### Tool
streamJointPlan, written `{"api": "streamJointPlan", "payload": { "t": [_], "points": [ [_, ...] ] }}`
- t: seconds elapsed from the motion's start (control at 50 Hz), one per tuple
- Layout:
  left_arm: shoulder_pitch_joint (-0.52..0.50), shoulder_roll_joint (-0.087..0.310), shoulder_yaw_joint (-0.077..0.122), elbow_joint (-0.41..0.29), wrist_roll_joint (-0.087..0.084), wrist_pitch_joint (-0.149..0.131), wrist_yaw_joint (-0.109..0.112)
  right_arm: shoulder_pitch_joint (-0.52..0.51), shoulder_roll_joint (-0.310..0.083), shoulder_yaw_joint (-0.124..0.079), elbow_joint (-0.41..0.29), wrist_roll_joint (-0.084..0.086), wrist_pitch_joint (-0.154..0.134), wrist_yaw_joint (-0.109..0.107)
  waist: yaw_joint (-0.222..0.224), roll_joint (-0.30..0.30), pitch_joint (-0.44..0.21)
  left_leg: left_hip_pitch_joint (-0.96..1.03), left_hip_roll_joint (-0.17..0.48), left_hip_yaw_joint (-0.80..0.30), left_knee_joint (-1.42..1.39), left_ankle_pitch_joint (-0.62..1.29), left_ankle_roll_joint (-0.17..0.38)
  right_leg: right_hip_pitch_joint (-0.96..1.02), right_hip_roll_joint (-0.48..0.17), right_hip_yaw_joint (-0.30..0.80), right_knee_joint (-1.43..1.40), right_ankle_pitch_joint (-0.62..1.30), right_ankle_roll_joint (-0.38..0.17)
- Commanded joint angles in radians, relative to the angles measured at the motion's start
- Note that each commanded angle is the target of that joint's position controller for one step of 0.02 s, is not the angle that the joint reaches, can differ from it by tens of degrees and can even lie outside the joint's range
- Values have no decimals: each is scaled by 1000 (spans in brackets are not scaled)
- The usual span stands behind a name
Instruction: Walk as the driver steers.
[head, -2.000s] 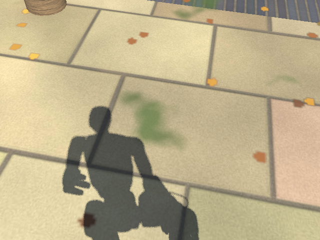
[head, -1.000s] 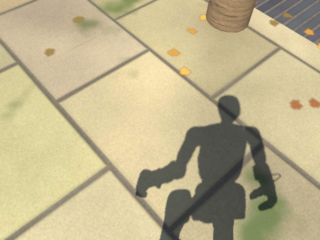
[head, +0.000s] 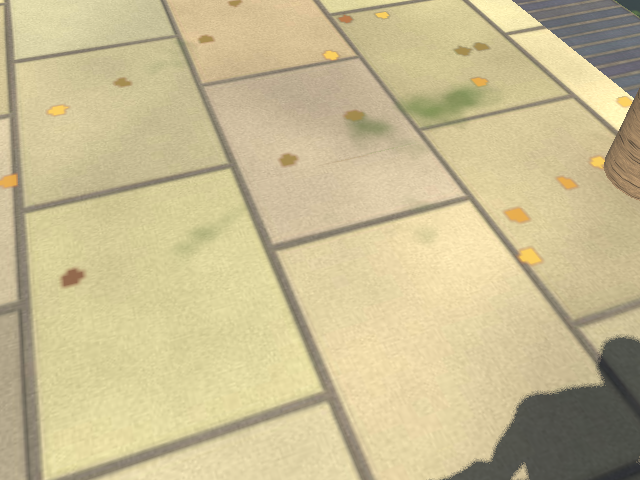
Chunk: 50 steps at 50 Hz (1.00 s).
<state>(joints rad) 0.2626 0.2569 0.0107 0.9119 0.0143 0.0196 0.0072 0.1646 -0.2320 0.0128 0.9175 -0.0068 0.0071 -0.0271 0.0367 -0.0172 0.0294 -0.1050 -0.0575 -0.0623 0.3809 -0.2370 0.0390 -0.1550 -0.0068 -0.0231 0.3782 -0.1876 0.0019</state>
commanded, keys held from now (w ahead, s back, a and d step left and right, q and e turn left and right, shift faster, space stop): no key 0.70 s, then w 0.30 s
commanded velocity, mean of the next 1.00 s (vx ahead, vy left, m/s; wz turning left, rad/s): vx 0.07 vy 0.00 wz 0.01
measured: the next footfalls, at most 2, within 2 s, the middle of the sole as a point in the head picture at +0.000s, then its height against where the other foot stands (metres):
left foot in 1.44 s outside the picture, level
right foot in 1.98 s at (401, 389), level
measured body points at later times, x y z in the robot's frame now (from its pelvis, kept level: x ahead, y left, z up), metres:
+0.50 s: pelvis +0.00 +0.00 +0.00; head +0.01 +0.00 +0.45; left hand +0.02 +0.24 -0.16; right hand +0.01 -0.25 -0.15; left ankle -0.02 +0.10 -0.75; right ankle +0.01 -0.12 -0.75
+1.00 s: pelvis +0.06 -0.03 -0.01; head +0.06 -0.05 +0.44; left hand +0.07 +0.21 -0.16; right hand -0.01 -0.27 -0.17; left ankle -0.02 +0.10 -0.74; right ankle +0.05 -0.12 -0.75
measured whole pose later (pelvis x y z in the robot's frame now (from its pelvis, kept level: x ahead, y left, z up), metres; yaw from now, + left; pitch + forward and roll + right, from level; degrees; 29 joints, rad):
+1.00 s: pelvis +0.06 -0.03 -0.01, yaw +0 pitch +0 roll +0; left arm 0.31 0.19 0.02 1.07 0.02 -0.05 0.00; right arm 0.43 -0.20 -0.04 1.15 -0.01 -0.02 -0.03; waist -0.01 0.03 -0.01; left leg -0.10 -0.03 -0.08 0.51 -0.40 0.05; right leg -0.23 0.02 -0.07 0.54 -0.32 -0.08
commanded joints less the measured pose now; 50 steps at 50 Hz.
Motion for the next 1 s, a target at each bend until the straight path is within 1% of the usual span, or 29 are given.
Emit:
{"api": "streamJointPlan", "payload": {
  "t": [0.02,0.12,0.34,0.5,0.7,0.72,0.74,0.76,0.78,0.8,0.82,0.84,0.86,0.88,0.9,0.92,0.94,0.96,0.98,1.0],
  "points": [
    [13,93,19,-1,0,-11,5,25,-129,-27,6,1,-12,-5,-17,34,17,-67,138,-129,-99,112,33,21,-74,84,-50,85,-11],
    [14,86,16,54,0,-12,10,36,-124,-24,60,2,-16,-7,-15,19,14,-77,130,-121,-105,113,32,35,-81,87,-50,85,-16],
    [26,63,4,143,-2,-11,20,97,-95,-11,154,1,-16,-13,-19,21,18,-80,121,-103,-97,142,27,35,-88,90,-43,88,-26],
    [37,40,-3,183,-3,-12,25,136,-70,-5,195,1,-16,-17,-23,17,28,-78,118,-94,-85,153,24,22,-87,91,-39,91,-30],
    [55,14,-7,214,-3,-14,30,166,-39,-3,224,0,-15,-21,-27,15,36,-76,117,-85,-74,154,20,11,-85,93,-36,92,-34],
    [63,8,-9,219,-2,-14,30,177,-33,-2,228,-1,-15,-20,-28,16,15,-70,109,-83,-85,67,23,19,-76,89,-41,16,-36],
    [63,15,-4,218,0,-11,29,182,-42,-8,229,-3,-12,-20,-29,21,25,-86,95,-82,-84,-53,33,6,-56,79,-26,-93,-41],
    [63,25,3,212,1,-7,27,187,-61,-17,226,-3,-8,-20,-31,33,37,-111,82,-87,-73,-224,53,-20,-30,63,9,-241,-55],
    [58,28,7,203,6,-4,23,192,-73,-25,220,-6,-2,-17,-35,45,74,-151,84,-110,-74,-386,75,-73,-16,64,32,-372,-69],
    [46,22,8,191,9,-3,19,203,-73,-30,214,-8,0,-14,-43,51,125,-182,98,-145,-86,-493,96,-138,-10,70,55,-445,-78],
    [34,1,5,178,13,-6,14,227,-73,-35,213,-9,-1,-12,-56,81,152,-179,133,-209,-107,-551,121,-187,2,59,102,-440,-78],
    [8,-12,3,160,15,-14,10,267,-76,-40,218,-7,-4,-11,-73,108,166,-141,176,-281,-150,-594,146,-262,18,39,168,-403,-76],
    [-13,-35,-1,141,22,-25,4,301,-98,-51,226,-8,-9,-12,-84,161,165,-84,244,-371,-203,-603,179,-314,33,-14,254,-304,-69],
    [-32,-34,0,124,28,-38,-1,303,-111,-60,225,-11,-14,-11,-87,178,170,-64,298,-425,-230,-559,209,-340,14,-32,306,-235,-69],
    [-43,-15,6,110,26,-51,-5,294,-110,-65,219,-13,-20,-9,-81,158,163,-65,314,-430,-234,-504,217,-341,-3,-21,324,-233,-75],
    [-32,-7,11,101,20,-62,-10,275,-114,-69,211,-14,-27,-7,-64,149,151,-69,308,-403,-221,-459,212,-316,-9,-17,305,-249,-81],
    [8,-13,13,104,13,-72,-15,244,-114,-72,200,-11,-32,-4,-33,144,147,-112,289,-357,-195,-426,198,-237,-7,-26,232,-235,-89],
    [96,-27,15,129,4,-81,-16,193,-102,-72,185,-2,-36,-2,18,132,145,-219,244,-287,-145,-378,168,-66,15,-46,124,-178,-96],
    [214,-22,24,174,-2,-87,-11,146,-79,-69,164,-1,-43,0,69,82,130,-343,178,-206,-50,-315,132,135,30,-25,46,-150,-96],
    [342,53,46,201,9,-96,0,96,-19,-52,127,2,-56,7,123,-110,98,-491,64,-51,220,-230,80,290,-139,250,-113,-311,-129]
  ]
}}
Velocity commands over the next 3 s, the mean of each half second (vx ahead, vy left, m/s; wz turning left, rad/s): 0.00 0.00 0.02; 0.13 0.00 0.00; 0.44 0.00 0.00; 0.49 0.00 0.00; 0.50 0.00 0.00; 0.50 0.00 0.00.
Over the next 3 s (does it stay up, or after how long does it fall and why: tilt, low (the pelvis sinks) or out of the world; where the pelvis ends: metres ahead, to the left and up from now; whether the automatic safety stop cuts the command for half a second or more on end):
stays up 1.13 -0.05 -0.01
